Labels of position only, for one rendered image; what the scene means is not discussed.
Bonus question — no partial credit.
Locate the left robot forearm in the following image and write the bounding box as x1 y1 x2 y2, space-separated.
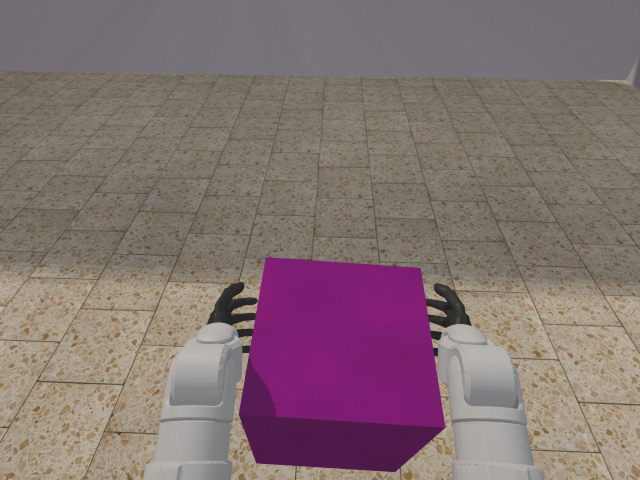
143 323 242 480

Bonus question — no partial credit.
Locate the robot right hand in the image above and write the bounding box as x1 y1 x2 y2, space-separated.
426 283 472 357

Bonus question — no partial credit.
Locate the carton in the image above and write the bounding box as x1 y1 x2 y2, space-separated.
239 257 445 472

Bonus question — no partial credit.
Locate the robot left hand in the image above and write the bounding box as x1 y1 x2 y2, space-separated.
207 282 258 353

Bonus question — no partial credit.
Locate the right robot forearm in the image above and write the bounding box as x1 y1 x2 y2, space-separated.
437 324 545 480

